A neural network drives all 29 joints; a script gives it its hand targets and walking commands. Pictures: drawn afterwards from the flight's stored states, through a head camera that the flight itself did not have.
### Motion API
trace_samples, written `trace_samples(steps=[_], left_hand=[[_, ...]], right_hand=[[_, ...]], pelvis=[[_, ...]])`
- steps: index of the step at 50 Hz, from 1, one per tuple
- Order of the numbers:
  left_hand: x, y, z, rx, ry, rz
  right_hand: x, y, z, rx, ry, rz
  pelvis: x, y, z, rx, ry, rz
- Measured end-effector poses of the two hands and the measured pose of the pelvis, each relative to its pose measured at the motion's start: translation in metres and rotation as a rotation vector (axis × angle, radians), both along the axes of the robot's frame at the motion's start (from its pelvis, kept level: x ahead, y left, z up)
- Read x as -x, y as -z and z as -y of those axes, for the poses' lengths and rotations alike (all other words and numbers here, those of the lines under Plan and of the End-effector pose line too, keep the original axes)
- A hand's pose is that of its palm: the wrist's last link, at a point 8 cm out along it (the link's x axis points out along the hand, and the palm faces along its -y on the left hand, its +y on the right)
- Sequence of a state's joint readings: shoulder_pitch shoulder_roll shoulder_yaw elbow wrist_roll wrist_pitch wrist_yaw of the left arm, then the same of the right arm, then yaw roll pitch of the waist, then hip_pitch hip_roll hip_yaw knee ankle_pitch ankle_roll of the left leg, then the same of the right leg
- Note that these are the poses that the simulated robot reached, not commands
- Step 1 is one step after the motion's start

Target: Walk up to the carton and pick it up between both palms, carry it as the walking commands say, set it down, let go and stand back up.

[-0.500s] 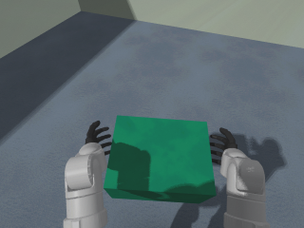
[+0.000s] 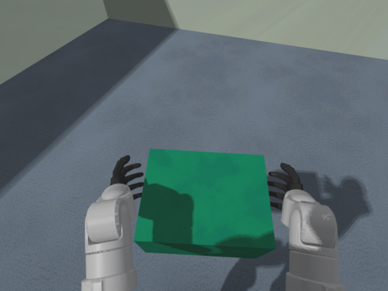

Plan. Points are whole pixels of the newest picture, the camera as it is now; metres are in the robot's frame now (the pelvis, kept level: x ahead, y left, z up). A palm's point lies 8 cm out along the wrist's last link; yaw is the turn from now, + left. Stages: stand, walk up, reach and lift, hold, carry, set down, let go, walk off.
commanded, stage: carry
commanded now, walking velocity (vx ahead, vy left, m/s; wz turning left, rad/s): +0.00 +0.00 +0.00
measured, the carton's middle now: (203, 204) +0.30 +0.00 -0.02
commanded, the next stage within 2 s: none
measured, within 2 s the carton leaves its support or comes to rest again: neither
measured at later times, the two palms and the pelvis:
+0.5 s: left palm (126, 192) +0.27 +0.15 +0.09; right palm (303, 200) +0.26 -0.18 +0.07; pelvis +0.00 -0.01 +0.00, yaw +0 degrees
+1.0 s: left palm (143, 187) +0.29 +0.12 +0.09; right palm (315, 198) +0.27 -0.21 +0.06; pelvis +0.01 -0.04 +0.00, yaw +0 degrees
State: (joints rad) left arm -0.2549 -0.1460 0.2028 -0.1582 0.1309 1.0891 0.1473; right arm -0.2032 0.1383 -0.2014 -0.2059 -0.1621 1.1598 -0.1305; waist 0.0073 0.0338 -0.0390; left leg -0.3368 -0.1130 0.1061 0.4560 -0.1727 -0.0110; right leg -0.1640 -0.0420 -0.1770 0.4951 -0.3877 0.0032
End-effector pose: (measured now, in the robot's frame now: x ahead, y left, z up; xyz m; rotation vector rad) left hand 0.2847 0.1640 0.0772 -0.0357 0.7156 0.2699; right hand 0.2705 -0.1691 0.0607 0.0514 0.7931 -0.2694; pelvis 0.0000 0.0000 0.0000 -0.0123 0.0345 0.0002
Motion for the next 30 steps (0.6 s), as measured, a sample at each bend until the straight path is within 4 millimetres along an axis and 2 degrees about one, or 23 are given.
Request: trace_samples(steps=[8, 13, 22, 30], left_hand=[[0.008, -0.009, 0.003, -0.001, -0.017, 0.015], [0.009, -0.001, 0.005, -0.019, -0.001, -0.017], [0.011, -0.017, 0.015, -0.013, -0.021, 0.019], [0.007, -0.010, 0.019, -0.012, -0.016, -0.007]], right_hand=[[0.006, -0.003, 0.003, -0.011, -0.001, 0.014], [0.005, 0.004, 0.005, -0.015, -0.010, -0.013], [0.007, -0.008, 0.014, -0.022, -0.006, 0.021], [0.006, -0.003, 0.018, -0.021, 0.000, -0.001]], pelvis=[[0.003, 0.002, 0.002, -0.011, -0.001, 0.015], [0.003, 0.000, 0.006, -0.017, -0.001, 0.011], [0.003, 0.000, 0.013, -0.027, -0.002, 0.011], [0.000, 0.000, 0.017, -0.024, 0.001, 0.006]])
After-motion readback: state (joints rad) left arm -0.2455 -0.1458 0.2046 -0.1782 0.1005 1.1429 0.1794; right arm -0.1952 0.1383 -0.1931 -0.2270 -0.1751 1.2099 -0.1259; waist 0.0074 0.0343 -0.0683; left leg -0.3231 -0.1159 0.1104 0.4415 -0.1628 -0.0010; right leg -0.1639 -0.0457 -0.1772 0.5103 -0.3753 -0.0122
